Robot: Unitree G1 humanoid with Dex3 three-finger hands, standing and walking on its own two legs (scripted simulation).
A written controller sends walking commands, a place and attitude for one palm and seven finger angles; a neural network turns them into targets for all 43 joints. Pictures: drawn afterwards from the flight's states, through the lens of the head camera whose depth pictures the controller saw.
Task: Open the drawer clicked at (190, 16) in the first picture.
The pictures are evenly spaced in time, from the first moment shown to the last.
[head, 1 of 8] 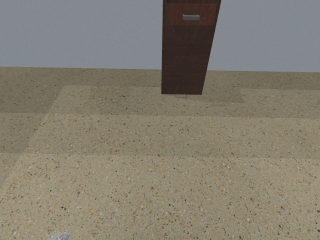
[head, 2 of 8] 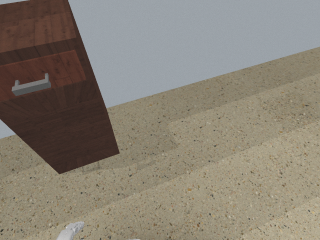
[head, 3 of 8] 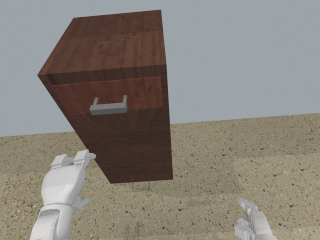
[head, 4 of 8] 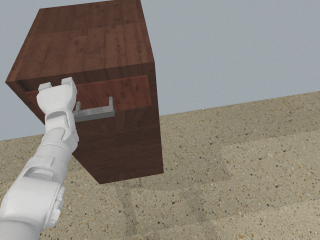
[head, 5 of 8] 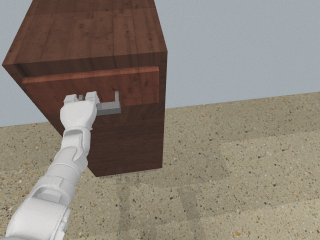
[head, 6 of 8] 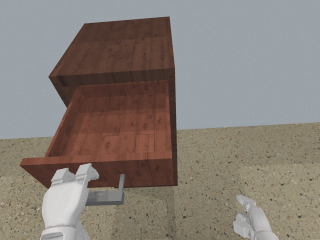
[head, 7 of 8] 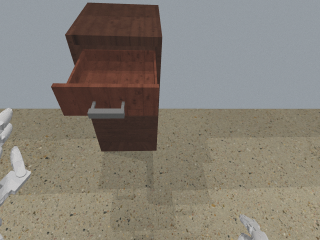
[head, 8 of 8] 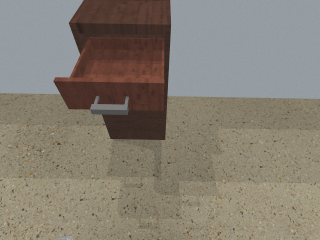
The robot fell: no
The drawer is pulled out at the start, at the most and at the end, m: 0.00 0.30 0.30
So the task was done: yes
